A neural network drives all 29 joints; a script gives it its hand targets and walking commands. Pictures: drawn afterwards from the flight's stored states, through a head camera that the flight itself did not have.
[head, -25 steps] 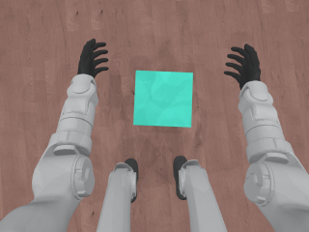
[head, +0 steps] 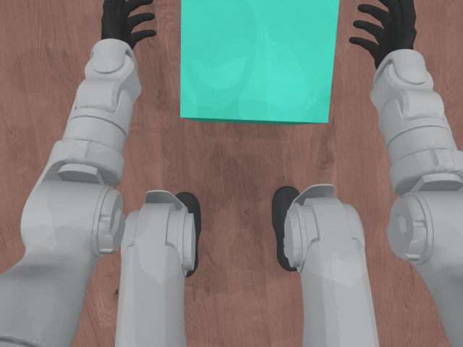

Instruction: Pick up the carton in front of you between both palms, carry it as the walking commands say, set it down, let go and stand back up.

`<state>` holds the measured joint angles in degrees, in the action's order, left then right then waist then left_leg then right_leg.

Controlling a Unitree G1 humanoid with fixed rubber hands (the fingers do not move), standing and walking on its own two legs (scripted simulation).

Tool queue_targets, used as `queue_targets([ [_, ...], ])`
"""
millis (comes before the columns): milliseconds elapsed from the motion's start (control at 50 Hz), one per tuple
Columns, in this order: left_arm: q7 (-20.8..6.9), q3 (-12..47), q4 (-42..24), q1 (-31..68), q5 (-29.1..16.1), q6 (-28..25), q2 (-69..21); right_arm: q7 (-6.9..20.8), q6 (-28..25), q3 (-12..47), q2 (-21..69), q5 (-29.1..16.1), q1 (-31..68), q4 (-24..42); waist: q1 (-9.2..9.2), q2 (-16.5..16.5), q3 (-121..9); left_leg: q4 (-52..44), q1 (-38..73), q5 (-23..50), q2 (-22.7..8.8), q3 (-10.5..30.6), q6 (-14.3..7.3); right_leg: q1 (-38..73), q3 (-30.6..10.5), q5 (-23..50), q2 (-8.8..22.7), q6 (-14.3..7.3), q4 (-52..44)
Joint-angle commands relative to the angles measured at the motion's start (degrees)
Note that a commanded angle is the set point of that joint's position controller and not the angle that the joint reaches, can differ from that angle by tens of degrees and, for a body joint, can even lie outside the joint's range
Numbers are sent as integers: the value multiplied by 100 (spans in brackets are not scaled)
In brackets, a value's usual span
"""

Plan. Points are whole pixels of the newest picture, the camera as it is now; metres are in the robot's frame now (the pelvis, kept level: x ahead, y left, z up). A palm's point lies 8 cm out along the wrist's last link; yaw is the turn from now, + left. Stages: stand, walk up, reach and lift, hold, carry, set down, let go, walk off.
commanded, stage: reach and lift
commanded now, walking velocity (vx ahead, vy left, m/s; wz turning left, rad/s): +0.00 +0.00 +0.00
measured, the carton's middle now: (251, 65) +0.52 -0.04 -0.28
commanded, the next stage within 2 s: none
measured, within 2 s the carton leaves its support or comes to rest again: leaves its support in 0.94 s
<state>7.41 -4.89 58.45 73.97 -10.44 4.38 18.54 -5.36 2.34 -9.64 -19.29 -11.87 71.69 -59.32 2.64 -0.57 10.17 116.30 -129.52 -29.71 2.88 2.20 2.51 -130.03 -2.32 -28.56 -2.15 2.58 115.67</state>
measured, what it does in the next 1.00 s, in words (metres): stands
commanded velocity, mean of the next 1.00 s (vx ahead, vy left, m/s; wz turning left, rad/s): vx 0.00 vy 0.00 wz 0.00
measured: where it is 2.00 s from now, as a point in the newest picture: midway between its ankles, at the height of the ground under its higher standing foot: (237, 245)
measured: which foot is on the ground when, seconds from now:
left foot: down 0.00-1.00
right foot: down 0.00-1.00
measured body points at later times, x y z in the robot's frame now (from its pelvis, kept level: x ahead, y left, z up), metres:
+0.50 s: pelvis +0.01 +0.00 -0.04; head +0.37 -0.02 +0.23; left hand +0.55 +0.14 -0.22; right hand +0.53 -0.22 -0.22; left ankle +0.12 +0.12 -0.37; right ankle +0.12 -0.13 -0.37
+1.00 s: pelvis +0.00 +0.00 -0.04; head +0.36 -0.01 +0.23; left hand +0.55 +0.12 -0.21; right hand +0.54 -0.19 -0.21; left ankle +0.12 +0.13 -0.37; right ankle +0.12 -0.13 -0.37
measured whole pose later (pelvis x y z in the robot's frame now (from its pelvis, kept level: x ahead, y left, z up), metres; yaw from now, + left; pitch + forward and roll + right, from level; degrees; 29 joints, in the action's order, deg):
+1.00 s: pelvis +0.00 +0.00 -0.04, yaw +1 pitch +37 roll +0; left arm 11.1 -6.8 62.8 78.9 -8.9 5.1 12.5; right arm -8.7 4.9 -6.0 -16.5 -11.5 79.1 -64.8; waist 2.7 -2.0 16.0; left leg 125.8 -131.1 -31.9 4.9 2.5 3.2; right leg -131.4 -2.4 -31.2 -1.7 2.7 125.3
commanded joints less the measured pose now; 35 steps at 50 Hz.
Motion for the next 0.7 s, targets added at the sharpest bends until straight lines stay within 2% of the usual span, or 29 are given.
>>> queue_targets([
  [0, -17, 1, -124, 1588, -62, -198, 632, -34, -180, 2, -797, -23, 1500, 110, 135, -106, -6115, -716, 3245, 477, -136, -357, -22, 3156, 465, 657, 199, 20, -759],
  [120, -8, 179, -11, 1944, -259, -429, 814, -91, -390, 245, -929, -198, 1875, -34, 106, -88, -6378, -207, 3248, 1063, -155, -339, 3, 3430, 369, 1314, 205, 6, -288],
  [180, 57, 279, -212, 2060, -305, -476, 742, -95, -447, 279, -1070, -308, 2021, 120, 134, -317, -6458, -58, 3385, 1294, -119, -358, 24, 3316, 356, 1521, 177, -45, -156],
  [300, 79, 413, -305, 1597, -473, -454, 384, -62, -443, 432, -909, -350, 1575, 57, 243, -150, -6706, 92, 3410, 1701, -8, -417, 55, 3734, 392, 2064, 134, -17, -20],
  [380, 66, 213, 0, 1296, -281, -458, 355, -53, -412, 427, -651, -245, 1387, -148, 105, 4, -5994, 9, 2789, 1322, 5, -464, 13, 3446, 339, 1754, 120, 10, -100],
  [460, 63, 74, 73, 1400, -168, -518, 398, -57, -436, 429, -608, -183, 1548, -88, 32, 65, -5759, -40, 2640, 1227, 2, -445, -19, 3237, 313, 1587, 115, 25, -154],
  [600, 92, 534, 23, 1900, -371, -563, -163, -85, -466, 777, -130, -365, 2027, 52, 75, 10, -5870, -122, 2911, 1125, 64, -389, -39, 3284, 303, 1419, 49, 17, -231],
  [680, 142, 483, 172, 2063, -185, -556, -515, -128, -476, 725, 121, -153, 2202, -116, 152, -88, -5769, -181, 3105, 1011, 156, -341, -24, 3263, 330, 1237, -11, -5, -276],
])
